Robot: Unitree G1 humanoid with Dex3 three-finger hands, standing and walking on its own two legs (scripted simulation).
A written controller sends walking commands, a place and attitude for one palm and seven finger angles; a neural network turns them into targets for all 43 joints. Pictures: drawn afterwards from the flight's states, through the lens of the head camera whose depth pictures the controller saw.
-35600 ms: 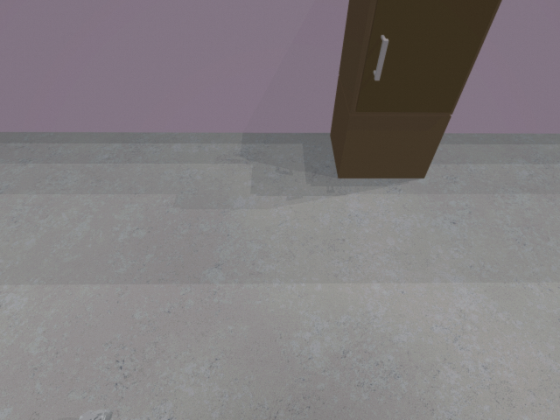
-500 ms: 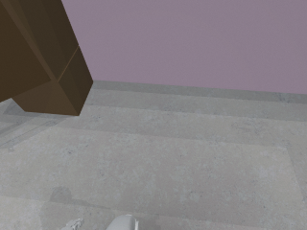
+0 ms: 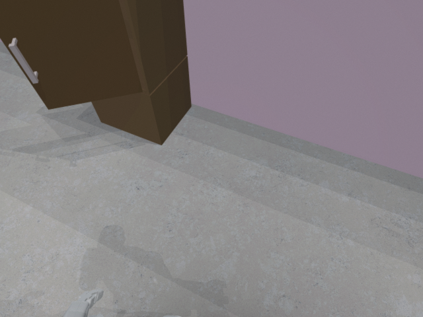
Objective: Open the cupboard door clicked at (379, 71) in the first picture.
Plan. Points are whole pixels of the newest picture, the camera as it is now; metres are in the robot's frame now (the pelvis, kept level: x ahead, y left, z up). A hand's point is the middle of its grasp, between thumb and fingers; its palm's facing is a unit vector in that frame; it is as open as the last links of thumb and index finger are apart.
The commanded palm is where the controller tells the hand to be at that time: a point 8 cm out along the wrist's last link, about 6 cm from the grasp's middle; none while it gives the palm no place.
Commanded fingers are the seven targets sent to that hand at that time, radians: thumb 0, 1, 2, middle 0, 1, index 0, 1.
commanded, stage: turn to face it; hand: left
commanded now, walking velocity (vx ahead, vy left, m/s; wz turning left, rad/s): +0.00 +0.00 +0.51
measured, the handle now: (25, 61) +0.93 +0.75 -0.08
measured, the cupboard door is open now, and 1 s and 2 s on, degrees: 42 42 42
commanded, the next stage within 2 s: take the last steps up to it in 0.46 s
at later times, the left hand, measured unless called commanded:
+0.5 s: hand out of the picture +0.02 +0.22 -0.16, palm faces +0.26 -0.93 -0.24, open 7.4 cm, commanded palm none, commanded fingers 0.00 0.90 0.90 -0.20 -0.30 -0.20 -0.30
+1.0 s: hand out of the picture -0.07 +0.17 -0.15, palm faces +0.49 -0.86 -0.18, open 7.4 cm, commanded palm none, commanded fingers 0.00 0.90 0.90 -0.20 -0.30 -0.20 -0.30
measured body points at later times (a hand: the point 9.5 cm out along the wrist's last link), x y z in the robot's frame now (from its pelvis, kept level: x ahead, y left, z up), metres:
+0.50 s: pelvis +0.01 +0.00 +0.01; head +0.05 +0.02 +0.46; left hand +0.01 +0.27 -0.14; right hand +0.16 -0.21 -0.13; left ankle -0.01 +0.12 -0.73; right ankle +0.02 -0.13 -0.68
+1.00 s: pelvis +0.05 +0.04 +0.02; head +0.08 +0.05 +0.47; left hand -0.09 +0.21 -0.14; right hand +0.24 -0.16 -0.13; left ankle +0.05 +0.18 -0.70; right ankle +0.04 -0.13 -0.73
